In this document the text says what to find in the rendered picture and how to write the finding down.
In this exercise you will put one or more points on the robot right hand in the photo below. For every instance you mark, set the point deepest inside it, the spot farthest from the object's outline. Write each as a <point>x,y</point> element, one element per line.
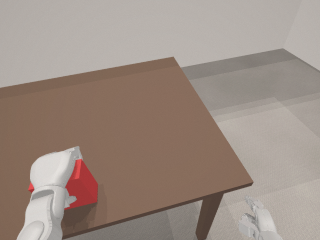
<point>262,220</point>

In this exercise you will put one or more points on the sponge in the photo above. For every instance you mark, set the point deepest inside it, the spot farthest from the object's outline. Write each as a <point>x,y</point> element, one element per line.
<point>81,184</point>

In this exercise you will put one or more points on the robot right forearm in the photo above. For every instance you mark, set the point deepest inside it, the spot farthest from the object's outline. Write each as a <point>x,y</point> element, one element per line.
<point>269,235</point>

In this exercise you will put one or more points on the robot left hand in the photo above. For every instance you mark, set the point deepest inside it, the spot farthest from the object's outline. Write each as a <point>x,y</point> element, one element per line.
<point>55,169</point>

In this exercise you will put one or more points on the table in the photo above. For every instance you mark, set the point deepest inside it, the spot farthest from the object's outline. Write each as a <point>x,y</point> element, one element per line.
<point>143,133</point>

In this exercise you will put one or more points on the robot left forearm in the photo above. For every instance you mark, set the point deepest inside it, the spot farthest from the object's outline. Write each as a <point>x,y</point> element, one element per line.
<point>44,214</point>

